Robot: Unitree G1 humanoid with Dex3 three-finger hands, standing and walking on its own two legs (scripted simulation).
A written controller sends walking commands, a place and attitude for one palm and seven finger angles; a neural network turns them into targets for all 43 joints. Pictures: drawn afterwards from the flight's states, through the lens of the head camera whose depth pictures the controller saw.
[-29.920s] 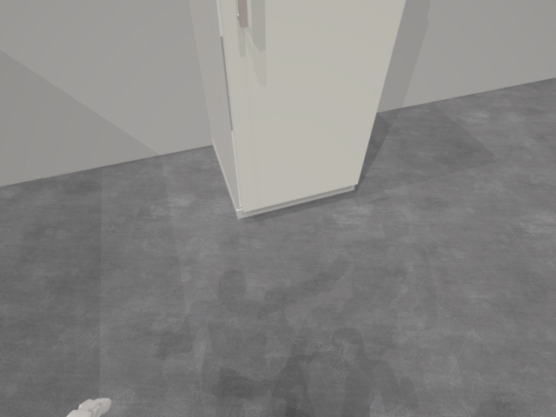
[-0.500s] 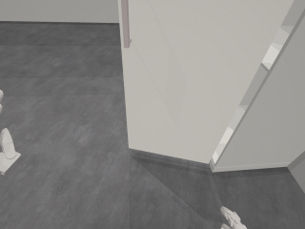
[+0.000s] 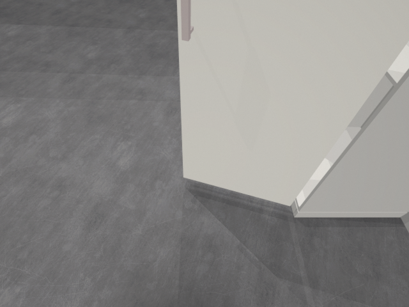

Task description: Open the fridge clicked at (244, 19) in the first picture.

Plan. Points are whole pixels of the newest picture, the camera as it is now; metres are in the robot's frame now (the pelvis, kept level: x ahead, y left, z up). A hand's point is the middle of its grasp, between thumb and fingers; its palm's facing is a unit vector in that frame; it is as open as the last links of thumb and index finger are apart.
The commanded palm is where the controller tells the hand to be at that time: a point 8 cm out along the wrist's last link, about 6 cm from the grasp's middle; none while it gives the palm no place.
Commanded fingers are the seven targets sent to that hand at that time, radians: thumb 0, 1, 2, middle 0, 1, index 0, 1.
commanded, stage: let the arm hang, fingers relaxed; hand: left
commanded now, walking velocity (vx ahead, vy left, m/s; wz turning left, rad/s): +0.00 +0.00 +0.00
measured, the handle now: out of the picture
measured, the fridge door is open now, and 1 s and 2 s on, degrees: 73 73 73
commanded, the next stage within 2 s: look to check the result in 0.72 s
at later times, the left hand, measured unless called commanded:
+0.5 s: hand out of the picture +0.12 +0.26 -0.14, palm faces -0.05 -0.94 -0.33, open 7.4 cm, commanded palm none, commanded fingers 0.00 0.90 0.90 -0.20 -0.30 -0.20 -0.30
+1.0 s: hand out of the picture +0.11 +0.26 -0.14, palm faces -0.06 -0.94 -0.33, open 7.4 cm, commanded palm none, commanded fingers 0.00 0.90 0.90 -0.20 -0.30 -0.20 -0.30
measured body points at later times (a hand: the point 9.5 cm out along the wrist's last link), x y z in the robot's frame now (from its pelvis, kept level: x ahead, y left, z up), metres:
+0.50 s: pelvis +0.02 +0.02 +0.01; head +0.03 +0.01 +0.46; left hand +0.12 +0.31 -0.12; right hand +0.06 -0.25 -0.14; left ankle +0.03 +0.13 -0.73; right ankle +0.01 -0.08 -0.73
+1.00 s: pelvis +0.04 +0.02 +0.02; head +0.06 +0.02 +0.46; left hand +0.12 +0.31 -0.12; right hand +0.09 -0.28 -0.12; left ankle +0.03 +0.13 -0.73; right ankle +0.01 -0.08 -0.73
